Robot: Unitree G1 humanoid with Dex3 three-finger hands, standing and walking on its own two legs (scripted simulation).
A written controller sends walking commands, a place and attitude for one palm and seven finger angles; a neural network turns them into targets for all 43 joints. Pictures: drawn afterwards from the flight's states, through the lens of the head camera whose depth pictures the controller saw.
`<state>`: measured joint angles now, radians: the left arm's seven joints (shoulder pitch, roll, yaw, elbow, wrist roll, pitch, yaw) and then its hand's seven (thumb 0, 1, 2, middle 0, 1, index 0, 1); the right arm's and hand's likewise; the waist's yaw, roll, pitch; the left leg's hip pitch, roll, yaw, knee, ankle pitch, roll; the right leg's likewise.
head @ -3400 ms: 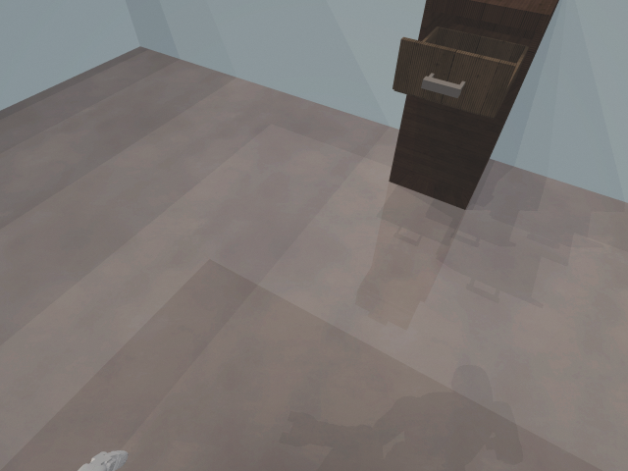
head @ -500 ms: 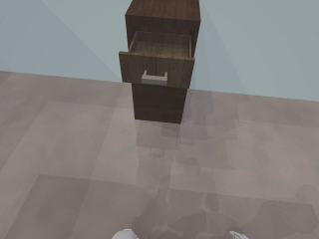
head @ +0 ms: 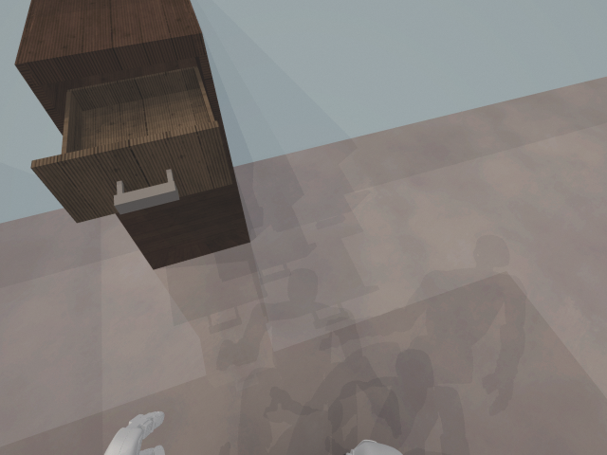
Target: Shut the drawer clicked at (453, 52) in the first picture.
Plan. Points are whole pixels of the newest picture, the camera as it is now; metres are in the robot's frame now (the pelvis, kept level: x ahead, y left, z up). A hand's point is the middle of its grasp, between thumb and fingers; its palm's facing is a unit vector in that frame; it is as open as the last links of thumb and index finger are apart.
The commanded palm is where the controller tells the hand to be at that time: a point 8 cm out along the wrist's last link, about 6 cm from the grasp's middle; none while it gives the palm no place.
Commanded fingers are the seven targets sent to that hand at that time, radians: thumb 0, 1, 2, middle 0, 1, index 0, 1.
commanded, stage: turn to face it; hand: left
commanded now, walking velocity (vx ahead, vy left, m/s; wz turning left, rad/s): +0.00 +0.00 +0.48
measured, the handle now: (146, 188) +0.58 +0.33 -0.06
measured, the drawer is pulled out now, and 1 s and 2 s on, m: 0.27 0.27 0.27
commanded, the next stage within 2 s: take the last steps up to it in 0.78 s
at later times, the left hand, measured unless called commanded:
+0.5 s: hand out of the picture +0.08 +0.21 -0.16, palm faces +0.20 -0.96 -0.17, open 7.2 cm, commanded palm none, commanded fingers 0.00 0.90 0.90 -0.20 -0.30 -0.20 -0.30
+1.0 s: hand out of the picture -0.01 +0.14 -0.14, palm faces +0.34 -0.91 -0.24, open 7.3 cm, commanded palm none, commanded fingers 0.00 0.90 0.90 -0.20 -0.30 -0.20 -0.30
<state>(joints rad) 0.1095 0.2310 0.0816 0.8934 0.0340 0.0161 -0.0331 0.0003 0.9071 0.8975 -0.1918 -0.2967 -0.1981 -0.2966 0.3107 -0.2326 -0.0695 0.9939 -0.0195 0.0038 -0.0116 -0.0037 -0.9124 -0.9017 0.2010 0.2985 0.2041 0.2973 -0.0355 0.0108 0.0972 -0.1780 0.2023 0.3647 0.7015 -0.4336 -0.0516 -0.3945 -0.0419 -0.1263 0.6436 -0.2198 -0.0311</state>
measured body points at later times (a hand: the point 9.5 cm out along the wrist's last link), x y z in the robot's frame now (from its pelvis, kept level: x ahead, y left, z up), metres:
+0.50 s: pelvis +0.03 +0.01 +0.02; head +0.05 +0.04 +0.46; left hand +0.07 +0.26 -0.15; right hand +0.06 -0.20 -0.13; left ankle +0.02 +0.10 -0.72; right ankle +0.03 -0.10 -0.68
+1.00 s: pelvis +0.01 -0.05 +0.02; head +0.02 -0.07 +0.47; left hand -0.03 +0.19 -0.12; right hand +0.14 -0.27 -0.14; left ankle -0.05 +0.08 -0.65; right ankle +0.05 -0.13 -0.72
